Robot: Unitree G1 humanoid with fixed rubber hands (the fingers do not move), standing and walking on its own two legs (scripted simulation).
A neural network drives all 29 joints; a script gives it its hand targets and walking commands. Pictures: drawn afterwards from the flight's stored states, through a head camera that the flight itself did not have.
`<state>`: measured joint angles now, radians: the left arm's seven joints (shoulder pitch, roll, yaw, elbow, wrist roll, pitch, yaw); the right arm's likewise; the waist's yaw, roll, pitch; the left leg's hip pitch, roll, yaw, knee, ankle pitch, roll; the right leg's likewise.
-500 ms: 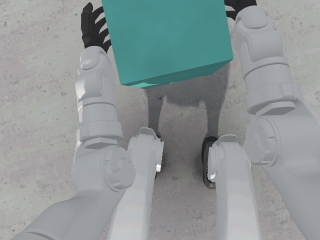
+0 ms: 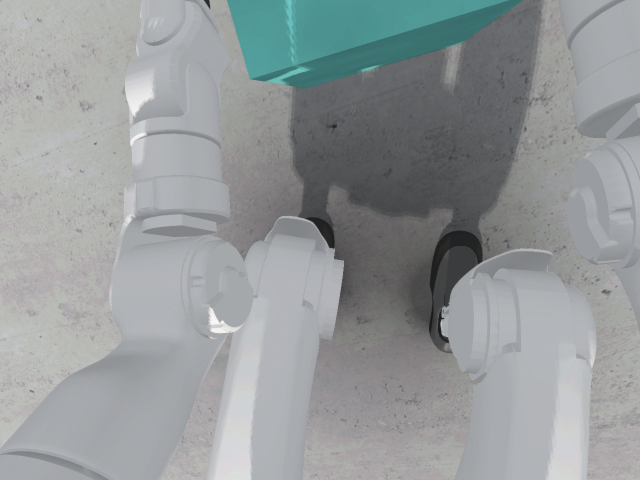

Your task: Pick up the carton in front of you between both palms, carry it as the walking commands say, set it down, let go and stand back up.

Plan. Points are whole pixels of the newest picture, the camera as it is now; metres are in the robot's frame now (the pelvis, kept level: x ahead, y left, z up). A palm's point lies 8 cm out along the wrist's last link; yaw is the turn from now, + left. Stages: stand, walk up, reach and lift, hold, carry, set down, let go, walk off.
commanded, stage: set down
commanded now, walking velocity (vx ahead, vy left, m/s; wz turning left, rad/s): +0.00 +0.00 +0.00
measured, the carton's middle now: out of the picture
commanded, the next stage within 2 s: none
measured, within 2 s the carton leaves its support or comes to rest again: rests again in 0.44 s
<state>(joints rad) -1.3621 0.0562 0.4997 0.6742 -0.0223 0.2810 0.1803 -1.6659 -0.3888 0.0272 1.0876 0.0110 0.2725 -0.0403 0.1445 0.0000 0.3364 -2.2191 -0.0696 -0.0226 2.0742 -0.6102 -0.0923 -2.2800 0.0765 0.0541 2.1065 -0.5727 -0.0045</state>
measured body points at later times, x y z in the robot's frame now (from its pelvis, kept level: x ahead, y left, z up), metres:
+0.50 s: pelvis +0.00 +0.00 -0.02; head +0.38 -0.01 +0.21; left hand +0.53 +0.20 -0.19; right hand +0.61 -0.10 -0.20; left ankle +0.10 +0.14 -0.37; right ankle +0.10 -0.11 -0.37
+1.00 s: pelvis -0.01 -0.01 -0.03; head +0.38 -0.03 +0.20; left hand +0.52 +0.20 -0.20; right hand +0.61 -0.10 -0.20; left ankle +0.10 +0.14 -0.37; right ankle +0.10 -0.11 -0.37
